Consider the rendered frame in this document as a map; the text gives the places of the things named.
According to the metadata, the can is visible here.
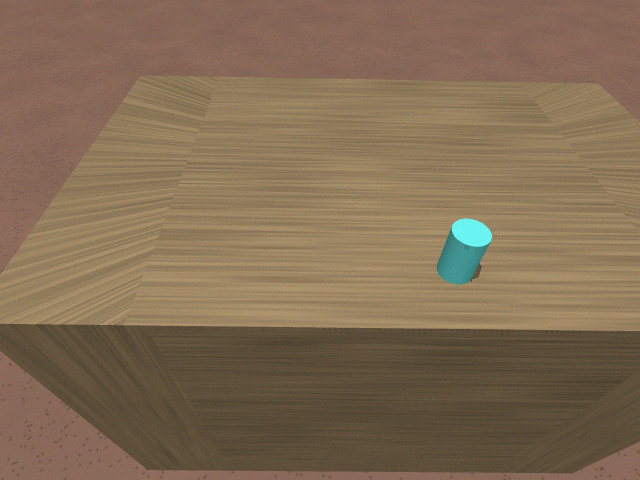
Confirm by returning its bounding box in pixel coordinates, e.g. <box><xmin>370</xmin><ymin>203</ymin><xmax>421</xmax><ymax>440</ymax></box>
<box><xmin>437</xmin><ymin>219</ymin><xmax>492</xmax><ymax>285</ymax></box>

